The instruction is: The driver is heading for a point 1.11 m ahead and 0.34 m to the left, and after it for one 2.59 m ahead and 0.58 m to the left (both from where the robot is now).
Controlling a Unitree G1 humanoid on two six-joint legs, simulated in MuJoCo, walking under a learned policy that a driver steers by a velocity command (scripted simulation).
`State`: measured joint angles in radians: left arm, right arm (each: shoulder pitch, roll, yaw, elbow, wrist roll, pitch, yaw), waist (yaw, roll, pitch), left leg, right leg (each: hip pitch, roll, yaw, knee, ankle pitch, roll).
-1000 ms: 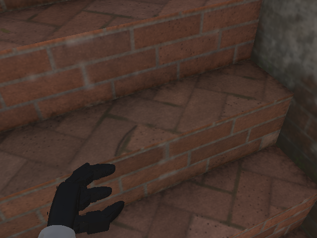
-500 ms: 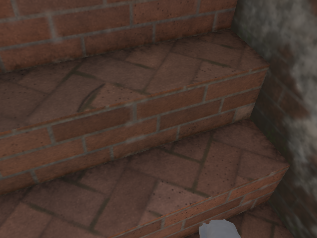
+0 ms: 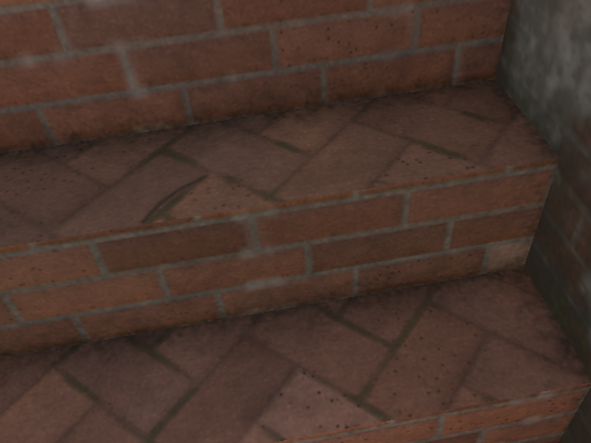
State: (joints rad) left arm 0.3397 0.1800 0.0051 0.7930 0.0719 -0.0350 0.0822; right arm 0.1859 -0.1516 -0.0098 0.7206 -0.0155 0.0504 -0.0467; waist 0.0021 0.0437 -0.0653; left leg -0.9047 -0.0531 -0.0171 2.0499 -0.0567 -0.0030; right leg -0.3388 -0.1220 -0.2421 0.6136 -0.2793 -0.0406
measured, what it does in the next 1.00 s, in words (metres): climbs, turning left: left foot 0.25 m higher, then right foot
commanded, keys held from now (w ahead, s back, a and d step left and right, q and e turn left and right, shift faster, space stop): w+q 0.76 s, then w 0.14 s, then w+e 0.10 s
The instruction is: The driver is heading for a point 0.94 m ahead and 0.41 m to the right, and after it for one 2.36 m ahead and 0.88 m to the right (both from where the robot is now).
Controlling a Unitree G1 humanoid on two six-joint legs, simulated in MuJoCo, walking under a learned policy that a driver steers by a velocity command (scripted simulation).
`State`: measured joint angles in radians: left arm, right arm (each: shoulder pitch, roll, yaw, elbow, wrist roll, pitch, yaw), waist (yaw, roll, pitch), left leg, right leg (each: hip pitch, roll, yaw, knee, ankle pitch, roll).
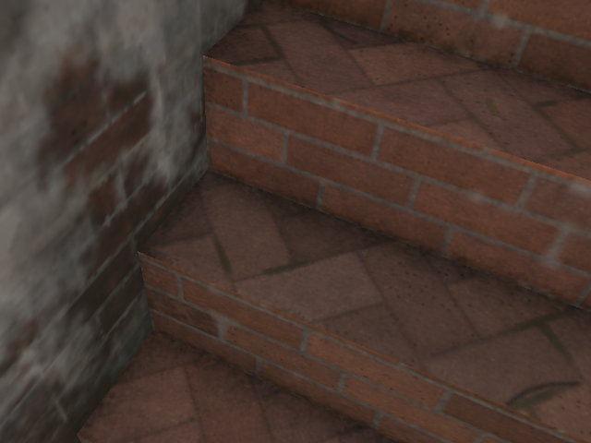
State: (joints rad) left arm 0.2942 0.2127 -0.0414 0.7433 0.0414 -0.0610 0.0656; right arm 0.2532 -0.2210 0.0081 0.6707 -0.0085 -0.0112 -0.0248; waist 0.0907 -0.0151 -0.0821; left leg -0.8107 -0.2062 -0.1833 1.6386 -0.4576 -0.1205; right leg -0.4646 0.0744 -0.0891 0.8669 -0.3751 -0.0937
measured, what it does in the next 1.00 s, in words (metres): goes down, turning right: left foot, then right foot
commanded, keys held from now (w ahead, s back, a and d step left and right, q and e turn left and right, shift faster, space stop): w+e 1.00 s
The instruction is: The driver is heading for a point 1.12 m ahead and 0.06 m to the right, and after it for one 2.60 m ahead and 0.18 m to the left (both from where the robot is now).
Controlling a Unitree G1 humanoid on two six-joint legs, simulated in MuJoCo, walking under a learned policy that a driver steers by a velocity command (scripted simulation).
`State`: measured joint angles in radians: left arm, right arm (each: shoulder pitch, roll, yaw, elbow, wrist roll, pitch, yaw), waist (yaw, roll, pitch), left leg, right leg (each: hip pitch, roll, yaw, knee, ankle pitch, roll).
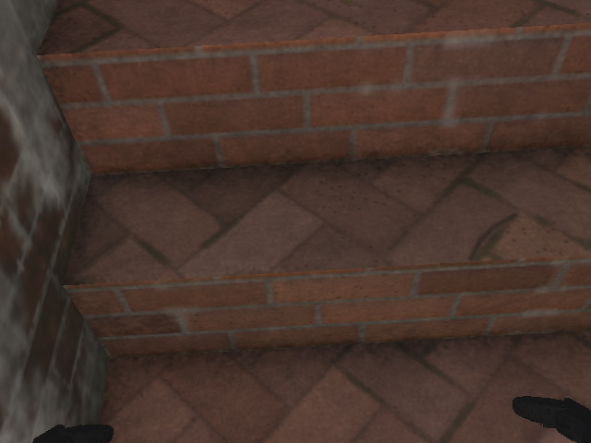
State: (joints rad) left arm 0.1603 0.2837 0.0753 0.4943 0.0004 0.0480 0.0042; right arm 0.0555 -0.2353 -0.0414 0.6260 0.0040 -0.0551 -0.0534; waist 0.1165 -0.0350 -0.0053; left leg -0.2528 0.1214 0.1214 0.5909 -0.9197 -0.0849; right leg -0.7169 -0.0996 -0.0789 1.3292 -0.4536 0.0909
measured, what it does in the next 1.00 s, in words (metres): goes down, backwards, turning right: left foot 0.23 m lower, then right foot 0.25 m lower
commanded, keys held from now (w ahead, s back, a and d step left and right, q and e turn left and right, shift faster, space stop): w+e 0.38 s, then w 0.02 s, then w+q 0.60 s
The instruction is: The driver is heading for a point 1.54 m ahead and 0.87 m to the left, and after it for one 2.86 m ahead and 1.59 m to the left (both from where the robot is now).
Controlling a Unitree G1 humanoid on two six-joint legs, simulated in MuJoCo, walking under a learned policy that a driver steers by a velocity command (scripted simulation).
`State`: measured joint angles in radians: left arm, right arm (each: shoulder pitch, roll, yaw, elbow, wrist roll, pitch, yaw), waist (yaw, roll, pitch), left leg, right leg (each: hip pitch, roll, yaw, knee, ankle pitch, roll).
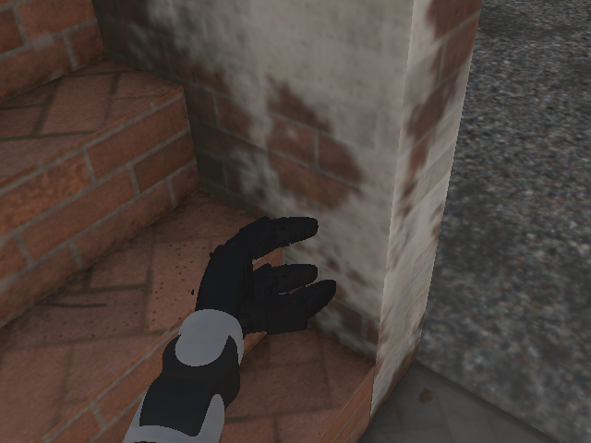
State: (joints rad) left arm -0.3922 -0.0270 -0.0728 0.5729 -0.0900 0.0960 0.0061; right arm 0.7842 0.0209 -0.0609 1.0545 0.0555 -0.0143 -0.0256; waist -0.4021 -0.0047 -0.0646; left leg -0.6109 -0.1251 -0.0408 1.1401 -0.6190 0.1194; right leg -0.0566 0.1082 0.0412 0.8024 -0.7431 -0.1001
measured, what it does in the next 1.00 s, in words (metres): walks backwards, turning left: left foot, then right foot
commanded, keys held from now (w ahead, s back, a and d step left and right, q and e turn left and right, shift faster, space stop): w+q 0.90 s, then q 0.04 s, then no key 0.06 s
